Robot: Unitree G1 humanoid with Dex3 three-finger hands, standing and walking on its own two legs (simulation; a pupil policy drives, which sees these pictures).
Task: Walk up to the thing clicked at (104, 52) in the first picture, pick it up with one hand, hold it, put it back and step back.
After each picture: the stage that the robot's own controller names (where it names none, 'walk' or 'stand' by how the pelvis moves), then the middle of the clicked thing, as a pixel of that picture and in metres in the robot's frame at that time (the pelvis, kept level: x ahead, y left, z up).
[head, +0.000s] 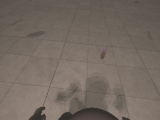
stand; (103, 54) +1.26 -0.35 -0.65
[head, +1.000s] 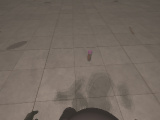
walk; (89, 55) +1.19 +0.02 -0.62
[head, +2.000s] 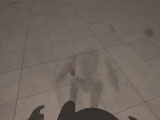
walk; (72, 70) +0.75 +0.25 -0.65
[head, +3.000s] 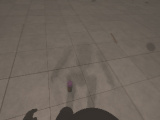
walk; (69, 86) +0.50 +0.17 -0.63
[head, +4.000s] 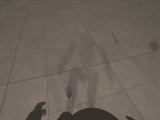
stand; (68, 92) +0.41 +0.18 -0.65
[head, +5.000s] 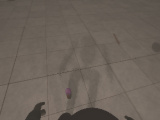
stand; (68, 93) +0.39 +0.18 -0.65
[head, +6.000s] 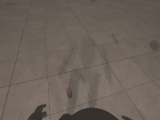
stand; (69, 93) +0.42 +0.19 -0.66
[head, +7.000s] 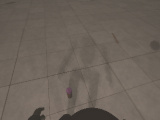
stand; (69, 93) +0.41 +0.19 -0.66
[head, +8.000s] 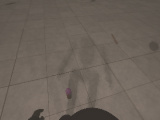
stand; (68, 93) +0.41 +0.19 -0.66
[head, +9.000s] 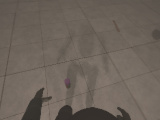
go down; (67, 83) +0.43 +0.18 -0.63
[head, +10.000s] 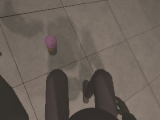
go down; (52, 47) +0.50 +0.21 -0.23
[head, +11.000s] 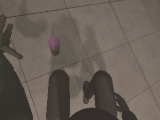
close in; (54, 47) +0.50 +0.20 -0.25
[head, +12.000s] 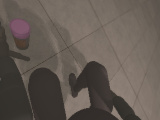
close in; (21, 38) +0.49 +0.25 -0.17
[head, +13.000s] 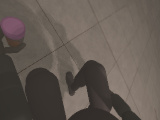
lift; (15, 37) +0.47 +0.26 -0.17
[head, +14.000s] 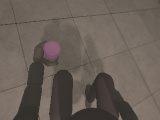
lift; (52, 55) +0.38 +0.23 -0.03
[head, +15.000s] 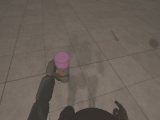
hold; (63, 69) +0.31 +0.15 +0.10
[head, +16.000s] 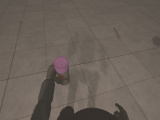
hold; (63, 73) +0.30 +0.15 +0.06
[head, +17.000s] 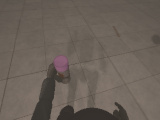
hold; (63, 72) +0.31 +0.15 +0.05
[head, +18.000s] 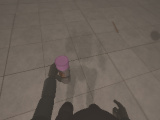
crouch; (64, 71) +0.33 +0.15 +0.02
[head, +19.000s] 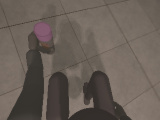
lower; (47, 42) +0.49 +0.20 -0.04
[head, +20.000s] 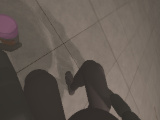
lower; (9, 37) +0.47 +0.27 -0.18
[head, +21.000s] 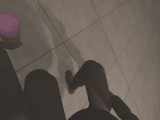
lower; (10, 35) +0.47 +0.27 -0.18
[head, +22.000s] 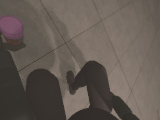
lower; (14, 37) +0.46 +0.26 -0.17
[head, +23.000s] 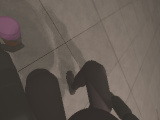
lower; (12, 38) +0.46 +0.27 -0.18
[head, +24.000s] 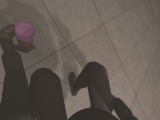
open; (25, 40) +0.46 +0.24 -0.17
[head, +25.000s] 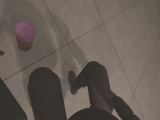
stand; (25, 39) +0.46 +0.24 -0.18
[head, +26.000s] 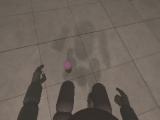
walk; (68, 67) +0.45 +0.16 -0.42
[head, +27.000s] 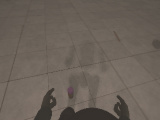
stand; (70, 93) +0.40 +0.14 -0.60
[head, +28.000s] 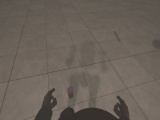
stand; (70, 93) +0.40 +0.15 -0.60
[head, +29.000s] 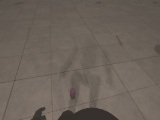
stand; (72, 94) +0.42 +0.14 -0.64
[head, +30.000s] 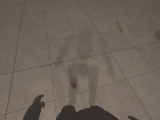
walk; (73, 83) +0.45 +0.11 -0.64
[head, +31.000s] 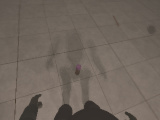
walk; (77, 70) +0.63 +0.05 -0.64
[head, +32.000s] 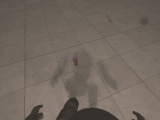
walk; (75, 60) +0.89 +0.24 -0.63
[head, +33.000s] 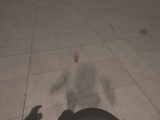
stand; (76, 57) +1.09 +0.19 -0.64
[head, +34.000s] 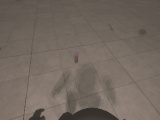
stand; (76, 57) +1.11 +0.19 -0.66
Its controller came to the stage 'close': yes
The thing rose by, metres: 0.70
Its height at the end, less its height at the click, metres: +0.00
